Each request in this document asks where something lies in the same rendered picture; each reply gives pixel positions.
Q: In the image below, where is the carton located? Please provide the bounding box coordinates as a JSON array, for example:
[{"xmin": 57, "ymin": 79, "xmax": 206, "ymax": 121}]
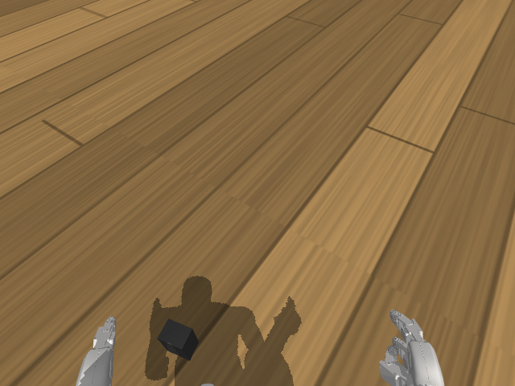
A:
[{"xmin": 158, "ymin": 319, "xmax": 199, "ymax": 361}]

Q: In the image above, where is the right robot hand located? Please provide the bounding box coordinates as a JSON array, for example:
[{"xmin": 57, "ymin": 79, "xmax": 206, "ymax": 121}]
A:
[{"xmin": 380, "ymin": 310, "xmax": 444, "ymax": 386}]

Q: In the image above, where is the left robot hand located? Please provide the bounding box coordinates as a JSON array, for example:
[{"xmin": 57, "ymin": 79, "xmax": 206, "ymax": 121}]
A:
[{"xmin": 76, "ymin": 316, "xmax": 116, "ymax": 386}]

